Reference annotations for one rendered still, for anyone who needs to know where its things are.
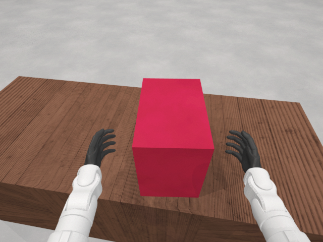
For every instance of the robot right forearm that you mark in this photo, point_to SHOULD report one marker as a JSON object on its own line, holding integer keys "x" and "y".
{"x": 269, "y": 211}

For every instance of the pedestal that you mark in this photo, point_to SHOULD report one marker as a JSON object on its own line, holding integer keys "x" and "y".
{"x": 46, "y": 127}

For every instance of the robot left hand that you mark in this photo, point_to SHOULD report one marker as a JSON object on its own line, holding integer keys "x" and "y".
{"x": 95, "y": 152}

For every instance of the carton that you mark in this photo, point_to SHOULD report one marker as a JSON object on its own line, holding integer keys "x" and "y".
{"x": 172, "y": 144}

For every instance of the robot right hand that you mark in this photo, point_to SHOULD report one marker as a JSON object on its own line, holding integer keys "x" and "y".
{"x": 248, "y": 154}

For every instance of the robot left forearm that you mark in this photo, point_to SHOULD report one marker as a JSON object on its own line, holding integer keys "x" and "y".
{"x": 79, "y": 211}

